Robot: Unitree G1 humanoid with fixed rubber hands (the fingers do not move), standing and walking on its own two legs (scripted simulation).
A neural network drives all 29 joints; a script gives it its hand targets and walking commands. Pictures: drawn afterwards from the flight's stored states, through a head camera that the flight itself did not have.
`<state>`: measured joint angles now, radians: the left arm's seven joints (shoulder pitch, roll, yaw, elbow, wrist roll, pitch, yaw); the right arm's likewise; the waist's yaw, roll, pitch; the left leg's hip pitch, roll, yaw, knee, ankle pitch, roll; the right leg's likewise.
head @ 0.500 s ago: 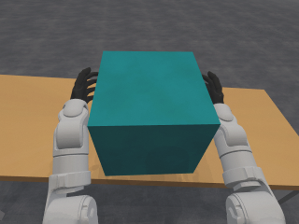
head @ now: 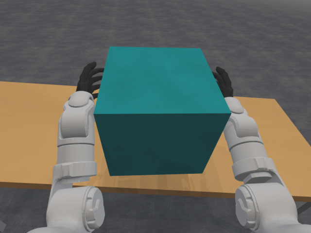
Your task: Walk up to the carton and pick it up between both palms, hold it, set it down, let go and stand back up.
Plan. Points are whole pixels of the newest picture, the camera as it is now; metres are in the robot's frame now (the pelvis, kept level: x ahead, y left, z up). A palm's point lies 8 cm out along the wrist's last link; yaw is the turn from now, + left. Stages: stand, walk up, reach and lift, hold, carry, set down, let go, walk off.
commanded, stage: hold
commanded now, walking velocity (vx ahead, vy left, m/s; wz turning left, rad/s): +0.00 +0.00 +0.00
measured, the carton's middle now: (156, 110) +0.38 +0.00 +0.15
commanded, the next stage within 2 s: none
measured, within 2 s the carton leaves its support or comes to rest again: neither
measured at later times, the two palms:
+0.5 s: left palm (80, 93) +0.36 +0.17 +0.22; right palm (224, 95) +0.37 -0.16 +0.22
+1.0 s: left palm (80, 87) +0.37 +0.17 +0.23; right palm (224, 89) +0.38 -0.16 +0.23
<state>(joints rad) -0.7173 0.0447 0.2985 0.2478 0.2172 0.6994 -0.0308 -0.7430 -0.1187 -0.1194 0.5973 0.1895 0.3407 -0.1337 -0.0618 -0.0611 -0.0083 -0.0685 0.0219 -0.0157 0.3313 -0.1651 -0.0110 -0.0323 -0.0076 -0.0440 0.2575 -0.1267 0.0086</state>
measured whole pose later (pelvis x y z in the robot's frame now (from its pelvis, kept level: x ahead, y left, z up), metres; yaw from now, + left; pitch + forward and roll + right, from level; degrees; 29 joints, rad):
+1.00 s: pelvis +0.01 +0.00 +0.00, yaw +0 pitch -6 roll -1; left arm -0.71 0.06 0.32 0.18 0.22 0.77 -0.06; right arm -0.77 -0.14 -0.08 0.54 0.25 0.45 -0.17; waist -0.06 -0.04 -0.05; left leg -0.06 0.02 -0.03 0.34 -0.18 -0.01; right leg -0.02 0.00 -0.03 0.26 -0.14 0.01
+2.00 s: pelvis +0.01 +0.00 +0.00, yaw +1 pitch -6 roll -1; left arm -0.68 0.06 0.32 0.16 0.22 0.77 -0.07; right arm -0.75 -0.13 -0.06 0.52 0.25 0.46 -0.17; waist -0.07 -0.04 -0.04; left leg -0.05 0.02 -0.03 0.34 -0.18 -0.01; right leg -0.01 0.00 -0.03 0.26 -0.14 0.01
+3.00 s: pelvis +0.01 +0.00 +0.00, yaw +1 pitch -7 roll -1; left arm -0.67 0.05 0.31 0.13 0.23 0.78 -0.07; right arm -0.74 -0.13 -0.06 0.51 0.27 0.46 -0.18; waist -0.07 -0.04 -0.03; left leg -0.05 0.01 -0.03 0.34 -0.18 -0.01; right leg 0.00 0.00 -0.02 0.25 -0.14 0.01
